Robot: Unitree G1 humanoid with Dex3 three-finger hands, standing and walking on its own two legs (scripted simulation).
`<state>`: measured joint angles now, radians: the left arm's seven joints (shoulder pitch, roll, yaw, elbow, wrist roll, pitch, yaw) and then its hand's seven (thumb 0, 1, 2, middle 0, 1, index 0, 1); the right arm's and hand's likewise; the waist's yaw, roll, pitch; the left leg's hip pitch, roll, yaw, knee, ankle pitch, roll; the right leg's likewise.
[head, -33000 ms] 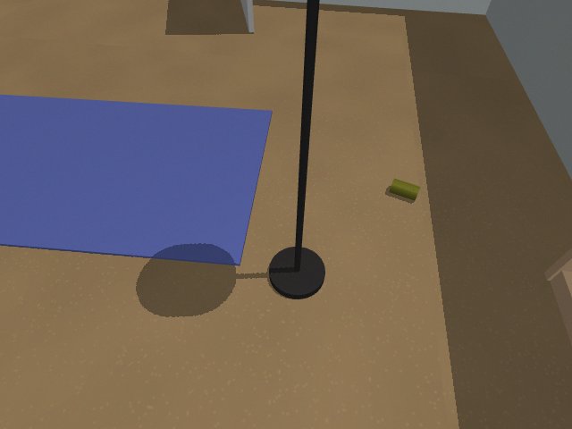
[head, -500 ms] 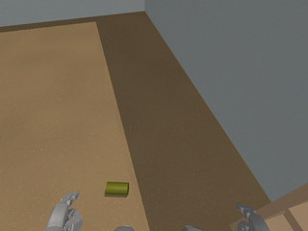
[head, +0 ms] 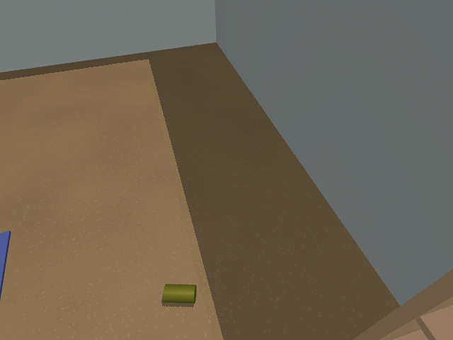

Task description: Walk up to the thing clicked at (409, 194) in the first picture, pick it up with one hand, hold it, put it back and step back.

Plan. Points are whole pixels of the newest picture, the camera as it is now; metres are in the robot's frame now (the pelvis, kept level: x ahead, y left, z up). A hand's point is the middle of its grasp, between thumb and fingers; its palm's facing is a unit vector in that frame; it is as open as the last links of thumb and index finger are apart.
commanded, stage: stand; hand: left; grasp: from above
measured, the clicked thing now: (180, 293) +0.45 +0.23 -0.74
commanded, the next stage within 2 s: step back in 1.86 s
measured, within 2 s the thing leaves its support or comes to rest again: neither
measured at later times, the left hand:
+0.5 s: hand out of the picture +0.05 +0.23 -0.16, palm faces +0.03 -0.94 -0.33, open 7.3 cm
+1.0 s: hand out of the picture +0.08 +0.21 -0.16, palm faces +0.01 -0.96 -0.28, open 7.3 cm
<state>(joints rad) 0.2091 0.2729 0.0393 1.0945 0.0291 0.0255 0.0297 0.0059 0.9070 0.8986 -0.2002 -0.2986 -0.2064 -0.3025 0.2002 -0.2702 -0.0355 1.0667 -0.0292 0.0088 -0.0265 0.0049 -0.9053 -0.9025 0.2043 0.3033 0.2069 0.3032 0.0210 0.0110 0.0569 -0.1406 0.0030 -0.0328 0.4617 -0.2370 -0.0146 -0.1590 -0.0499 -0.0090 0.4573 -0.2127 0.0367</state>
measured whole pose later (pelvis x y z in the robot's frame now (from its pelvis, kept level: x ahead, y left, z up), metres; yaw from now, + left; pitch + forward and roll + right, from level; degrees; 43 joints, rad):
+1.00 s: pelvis +0.02 -0.01 +0.01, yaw -1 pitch -4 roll +0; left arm 0.13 0.25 0.02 1.17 0.01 0.01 0.02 0.00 0.91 0.90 -0.20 -0.30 -0.21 -0.30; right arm 0.15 -0.26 0.00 1.14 -0.02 0.00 -0.02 0.00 -0.91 -0.90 0.20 0.30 0.21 0.30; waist 0.01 0.01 0.05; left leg -0.08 0.03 -0.02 0.35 -0.20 -0.03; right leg -0.11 -0.03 0.00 0.35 -0.18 0.02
